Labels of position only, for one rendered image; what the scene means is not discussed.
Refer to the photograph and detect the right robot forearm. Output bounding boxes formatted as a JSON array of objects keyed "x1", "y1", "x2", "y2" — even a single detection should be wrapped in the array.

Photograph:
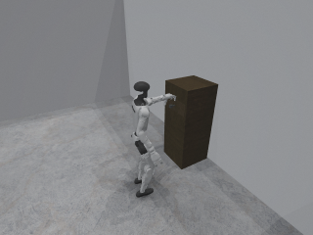
[{"x1": 138, "y1": 131, "x2": 156, "y2": 154}]

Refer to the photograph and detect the cabinet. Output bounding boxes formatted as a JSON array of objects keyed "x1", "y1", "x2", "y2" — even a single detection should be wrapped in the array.
[{"x1": 163, "y1": 75, "x2": 218, "y2": 169}]

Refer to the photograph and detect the right robot hand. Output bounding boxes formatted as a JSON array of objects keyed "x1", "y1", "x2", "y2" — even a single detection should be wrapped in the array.
[{"x1": 151, "y1": 152, "x2": 162, "y2": 167}]

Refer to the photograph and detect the robot head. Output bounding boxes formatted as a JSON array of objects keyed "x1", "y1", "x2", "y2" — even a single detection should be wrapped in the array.
[{"x1": 133, "y1": 81, "x2": 150, "y2": 107}]

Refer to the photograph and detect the robot right upper arm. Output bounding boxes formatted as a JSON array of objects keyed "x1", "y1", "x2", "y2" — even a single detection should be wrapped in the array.
[{"x1": 136, "y1": 107, "x2": 150, "y2": 137}]

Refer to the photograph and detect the robot left shin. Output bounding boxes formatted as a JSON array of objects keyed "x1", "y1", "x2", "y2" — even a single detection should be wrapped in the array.
[{"x1": 138, "y1": 159, "x2": 148, "y2": 180}]

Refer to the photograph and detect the left robot hand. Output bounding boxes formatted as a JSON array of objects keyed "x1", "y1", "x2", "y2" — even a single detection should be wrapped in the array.
[{"x1": 163, "y1": 93, "x2": 177, "y2": 106}]

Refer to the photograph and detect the left robot forearm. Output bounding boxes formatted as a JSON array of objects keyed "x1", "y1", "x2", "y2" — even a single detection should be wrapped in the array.
[{"x1": 151, "y1": 95, "x2": 167, "y2": 104}]

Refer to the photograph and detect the drawer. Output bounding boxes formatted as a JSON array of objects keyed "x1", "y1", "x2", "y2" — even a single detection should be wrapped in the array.
[{"x1": 165, "y1": 98, "x2": 186, "y2": 117}]

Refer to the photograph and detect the robot left upper arm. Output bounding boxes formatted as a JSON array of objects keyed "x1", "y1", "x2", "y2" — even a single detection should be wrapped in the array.
[{"x1": 134, "y1": 96, "x2": 153, "y2": 106}]

